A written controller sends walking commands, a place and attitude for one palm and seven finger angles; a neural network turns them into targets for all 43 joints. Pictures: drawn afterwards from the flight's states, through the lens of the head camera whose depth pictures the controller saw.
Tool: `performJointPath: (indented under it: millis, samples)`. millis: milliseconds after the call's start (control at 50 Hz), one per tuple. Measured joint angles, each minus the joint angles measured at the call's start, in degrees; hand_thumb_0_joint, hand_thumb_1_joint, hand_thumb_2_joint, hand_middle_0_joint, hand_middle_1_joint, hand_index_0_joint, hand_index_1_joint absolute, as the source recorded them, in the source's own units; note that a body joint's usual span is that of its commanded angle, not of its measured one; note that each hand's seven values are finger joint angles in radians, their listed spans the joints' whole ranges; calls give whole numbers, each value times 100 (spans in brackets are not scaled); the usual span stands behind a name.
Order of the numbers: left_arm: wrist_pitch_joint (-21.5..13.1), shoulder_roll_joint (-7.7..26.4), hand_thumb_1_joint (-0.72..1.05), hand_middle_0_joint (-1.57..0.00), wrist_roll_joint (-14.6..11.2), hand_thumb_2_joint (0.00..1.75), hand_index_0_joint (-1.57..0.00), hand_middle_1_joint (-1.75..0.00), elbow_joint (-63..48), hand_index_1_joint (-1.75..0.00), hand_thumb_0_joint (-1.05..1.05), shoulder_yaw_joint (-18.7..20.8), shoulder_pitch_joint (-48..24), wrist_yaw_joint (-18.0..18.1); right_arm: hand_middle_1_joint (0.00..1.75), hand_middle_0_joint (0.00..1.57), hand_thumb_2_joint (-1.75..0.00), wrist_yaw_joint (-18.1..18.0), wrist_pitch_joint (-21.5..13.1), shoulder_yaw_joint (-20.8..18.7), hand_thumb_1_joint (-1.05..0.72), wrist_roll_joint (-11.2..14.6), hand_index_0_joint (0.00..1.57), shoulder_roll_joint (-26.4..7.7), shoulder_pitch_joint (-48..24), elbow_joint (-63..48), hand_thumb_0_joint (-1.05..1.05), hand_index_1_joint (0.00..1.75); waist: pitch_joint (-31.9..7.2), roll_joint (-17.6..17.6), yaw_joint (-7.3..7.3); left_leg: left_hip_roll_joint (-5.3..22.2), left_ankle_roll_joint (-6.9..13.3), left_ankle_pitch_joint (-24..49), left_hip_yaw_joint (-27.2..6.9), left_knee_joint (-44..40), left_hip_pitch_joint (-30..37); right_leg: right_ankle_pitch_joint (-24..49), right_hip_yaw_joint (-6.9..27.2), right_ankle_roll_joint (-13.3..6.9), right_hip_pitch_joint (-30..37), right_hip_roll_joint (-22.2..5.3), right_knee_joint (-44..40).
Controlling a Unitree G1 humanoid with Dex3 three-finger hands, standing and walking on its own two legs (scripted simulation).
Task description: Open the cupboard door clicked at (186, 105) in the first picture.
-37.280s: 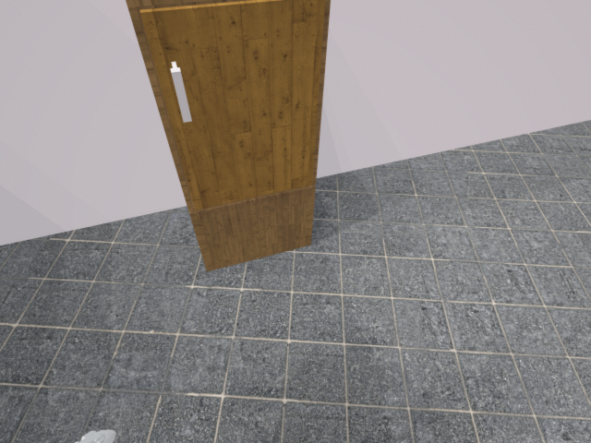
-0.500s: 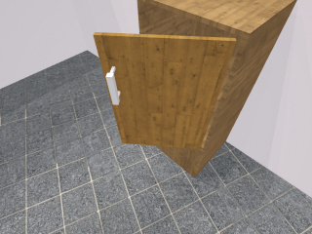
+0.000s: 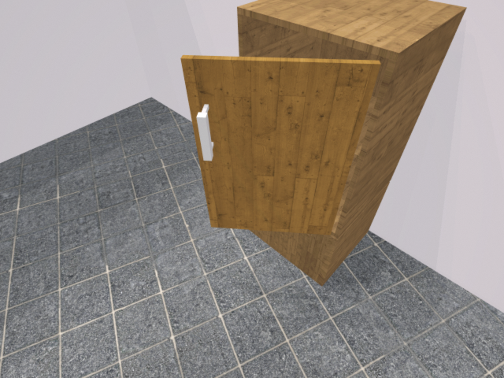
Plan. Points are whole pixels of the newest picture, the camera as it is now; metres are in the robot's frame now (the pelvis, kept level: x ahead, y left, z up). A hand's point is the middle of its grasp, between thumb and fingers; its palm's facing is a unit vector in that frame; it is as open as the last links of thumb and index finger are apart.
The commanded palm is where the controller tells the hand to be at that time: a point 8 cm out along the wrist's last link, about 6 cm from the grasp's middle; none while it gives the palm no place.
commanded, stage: come to a stop and stand still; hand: left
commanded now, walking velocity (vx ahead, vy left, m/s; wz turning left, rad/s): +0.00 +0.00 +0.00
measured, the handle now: (207, 132) +0.64 +0.16 +0.04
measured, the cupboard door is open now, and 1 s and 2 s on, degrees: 38 38 38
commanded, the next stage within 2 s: look again from close up in 0.18 s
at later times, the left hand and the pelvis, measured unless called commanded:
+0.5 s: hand out of the picture +0.01 +0.16 -0.17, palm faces +0.02 -0.98 -0.17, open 7.3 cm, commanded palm none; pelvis +0.02 +0.00 +0.00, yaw +0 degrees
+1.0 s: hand out of the picture +0.08 +0.16 -0.17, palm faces +0.02 -0.98 -0.20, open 7.4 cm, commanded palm none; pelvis +0.07 -0.01 +0.00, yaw +0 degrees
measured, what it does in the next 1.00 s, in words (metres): shifts its weight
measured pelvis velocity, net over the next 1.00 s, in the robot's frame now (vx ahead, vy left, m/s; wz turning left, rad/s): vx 0.07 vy -0.01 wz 0.00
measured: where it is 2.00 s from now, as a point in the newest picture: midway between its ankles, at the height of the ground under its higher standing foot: outside the picture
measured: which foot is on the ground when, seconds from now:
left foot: down 0.00-1.00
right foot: down 0.00-1.00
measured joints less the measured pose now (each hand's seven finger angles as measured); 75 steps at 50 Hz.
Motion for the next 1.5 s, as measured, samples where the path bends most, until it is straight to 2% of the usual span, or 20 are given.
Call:
performJointPath:
  millis: [160,400,540,940,1060,1220,1440,1500]
  samples:
    - [-19,-90,91,-20,-19,90,-20,-30,272,-30,1,-13,166,-13,30,20,-90,-27,-26,27,-91,17,19,72,233,376,0,30,80,-25,-35,-24,19,90,-39,-46,-69,60,91,-8,-44,54,-66]
    - [-108,-276,91,-20,-32,90,-20,-30,430,-30,0,-80,13,11,30,20,-90,-54,-117,61,-91,49,19,305,310,688,0,30,97,-171,-62,-86,13,24,-31,-68,-1,320,174,16,-4,31,-78]
    - [-139,-227,92,-20,-30,90,-20,-30,451,-30,1,-77,-81,47,30,20,-90,-69,-181,74,-91,62,19,376,224,692,0,30,55,-177,-71,-60,-18,-52,-40,-141,101,222,172,25,73,62,-106]
    - [-176,-50,91,-20,-48,90,-20,-30,424,-30,1,-49,-362,42,30,20,-90,-120,-263,79,-91,70,19,184,-159,767,0,30,145,-174,-31,37,-125,-324,-77,-247,466,-109,148,-59,382,168,-107]
    - [-148,-81,91,-20,-15,90,-20,-30,386,-30,0,-1,-204,-32,30,20,-90,-86,-234,72,-91,34,19,205,-29,760,0,30,50,-181,-17,104,-151,-679,-76,73,469,-444,148,-106,384,232,191]
    - [-165,-119,92,-20,-83,90,-20,-30,432,-30,1,-10,-222,88,30,20,-90,-232,-240,67,-91,107,19,318,-65,784,0,30,197,-208,-47,121,-218,-746,-103,-12,617,-558,126,-118,491,249,207]
    - [-70,30,91,-20,-64,90,-20,-30,56,-30,1,57,-572,155,30,20,-90,-222,-76,-89,-91,96,19,218,-386,517,0,30,317,-221,-46,84,-190,-695,-84,121,389,-507,135,-114,273,204,324]
    - [-133,7,91,-20,-55,90,-20,-30,-66,-30,0,14,-559,218,30,20,-90,-132,11,-118,-91,140,19,133,-415,269,0,30,251,-103,-83,182,-240,-795,-137,468,138,-397,91,-95,204,287,286]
